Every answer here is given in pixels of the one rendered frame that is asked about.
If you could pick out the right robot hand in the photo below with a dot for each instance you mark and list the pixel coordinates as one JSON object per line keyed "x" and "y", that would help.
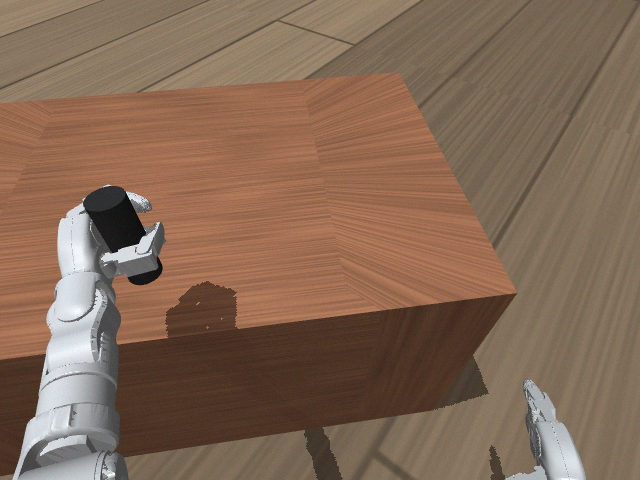
{"x": 550, "y": 441}

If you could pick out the left robot arm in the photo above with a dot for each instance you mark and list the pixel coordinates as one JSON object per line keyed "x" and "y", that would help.
{"x": 76, "y": 428}

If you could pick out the left robot hand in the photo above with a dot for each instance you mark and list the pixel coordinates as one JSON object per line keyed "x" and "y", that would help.
{"x": 81, "y": 248}

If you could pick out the can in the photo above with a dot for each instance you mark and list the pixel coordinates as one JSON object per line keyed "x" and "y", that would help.
{"x": 115, "y": 218}

